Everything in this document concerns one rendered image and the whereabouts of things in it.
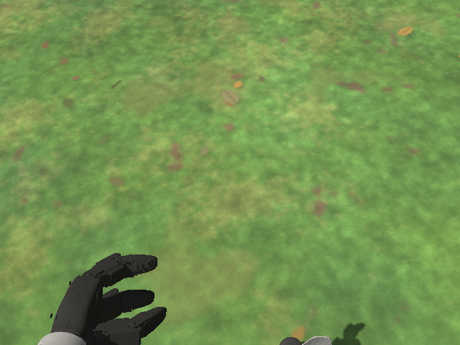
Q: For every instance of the left robot hand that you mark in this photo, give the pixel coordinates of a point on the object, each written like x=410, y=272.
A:
x=85, y=310

